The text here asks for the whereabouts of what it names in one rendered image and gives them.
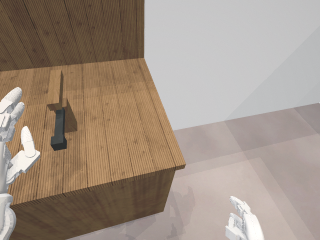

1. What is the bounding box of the left robot hand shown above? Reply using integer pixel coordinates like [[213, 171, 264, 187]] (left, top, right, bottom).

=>
[[0, 87, 40, 194]]

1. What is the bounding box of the left robot forearm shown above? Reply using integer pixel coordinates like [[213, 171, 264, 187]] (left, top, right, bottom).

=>
[[0, 193, 17, 240]]

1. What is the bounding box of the counter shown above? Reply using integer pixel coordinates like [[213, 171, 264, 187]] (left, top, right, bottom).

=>
[[0, 0, 186, 240]]

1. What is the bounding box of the right robot hand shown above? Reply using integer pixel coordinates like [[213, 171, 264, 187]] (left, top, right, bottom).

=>
[[225, 196, 265, 240]]

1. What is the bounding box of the tap lever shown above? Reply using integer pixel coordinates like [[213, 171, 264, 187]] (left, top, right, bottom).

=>
[[50, 108, 67, 151]]

